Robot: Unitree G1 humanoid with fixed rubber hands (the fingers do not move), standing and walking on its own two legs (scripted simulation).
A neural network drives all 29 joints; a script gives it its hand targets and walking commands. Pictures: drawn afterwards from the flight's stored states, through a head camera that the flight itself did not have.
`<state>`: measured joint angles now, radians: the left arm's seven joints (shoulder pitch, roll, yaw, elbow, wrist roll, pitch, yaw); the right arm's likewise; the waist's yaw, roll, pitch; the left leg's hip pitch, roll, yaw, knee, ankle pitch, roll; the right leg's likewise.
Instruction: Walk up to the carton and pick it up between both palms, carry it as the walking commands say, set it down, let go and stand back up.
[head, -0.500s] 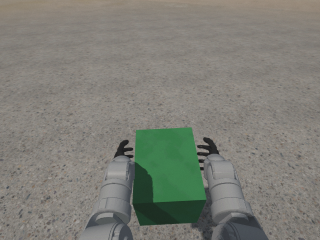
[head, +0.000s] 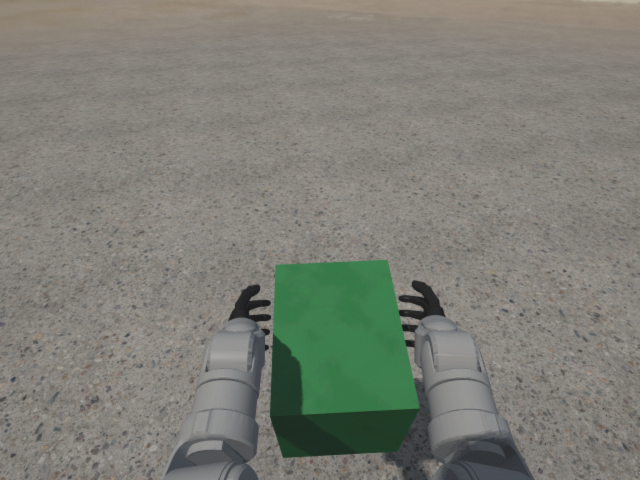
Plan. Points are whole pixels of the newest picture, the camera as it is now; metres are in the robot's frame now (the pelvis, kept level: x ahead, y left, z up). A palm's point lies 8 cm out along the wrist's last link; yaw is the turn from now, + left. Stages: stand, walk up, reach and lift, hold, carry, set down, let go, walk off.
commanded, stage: reach and lift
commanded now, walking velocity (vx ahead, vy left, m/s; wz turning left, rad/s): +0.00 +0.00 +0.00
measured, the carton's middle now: (336, 357) +0.33 +0.00 -0.03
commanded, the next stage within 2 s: hold in 0.04 s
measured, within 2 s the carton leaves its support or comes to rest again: neither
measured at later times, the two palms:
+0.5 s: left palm (240, 342) +0.29 +0.13 +0.06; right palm (436, 338) +0.29 -0.13 +0.06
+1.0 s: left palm (319, 270) +0.39 +0.02 +0.10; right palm (499, 292) +0.34 -0.23 +0.10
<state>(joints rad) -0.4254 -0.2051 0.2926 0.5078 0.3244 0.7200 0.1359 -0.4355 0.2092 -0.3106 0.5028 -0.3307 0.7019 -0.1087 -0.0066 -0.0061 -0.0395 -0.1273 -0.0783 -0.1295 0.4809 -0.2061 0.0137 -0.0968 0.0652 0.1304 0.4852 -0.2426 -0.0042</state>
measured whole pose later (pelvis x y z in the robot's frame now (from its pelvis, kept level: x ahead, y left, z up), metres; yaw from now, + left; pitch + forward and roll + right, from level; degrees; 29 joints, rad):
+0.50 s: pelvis -0.01 +0.00 +0.00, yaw +0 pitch -9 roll +0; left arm -0.40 -0.19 0.27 0.47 0.32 0.75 0.11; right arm -0.42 0.20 -0.28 0.48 -0.32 0.73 -0.10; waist -0.01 -0.01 -0.03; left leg -0.12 -0.07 -0.12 0.49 -0.20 0.01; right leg -0.09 0.07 0.12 0.49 -0.24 -0.01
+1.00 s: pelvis +0.06 -0.04 +0.00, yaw -12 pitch +7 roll +2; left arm -0.38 -0.19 0.11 0.01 0.14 1.01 0.29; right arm -0.38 0.19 -0.13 -0.01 -0.13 1.01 -0.26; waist 0.01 -0.02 -0.14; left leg -0.36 0.01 0.05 0.54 -0.37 -0.04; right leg -0.31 0.07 0.09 0.46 -0.26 -0.07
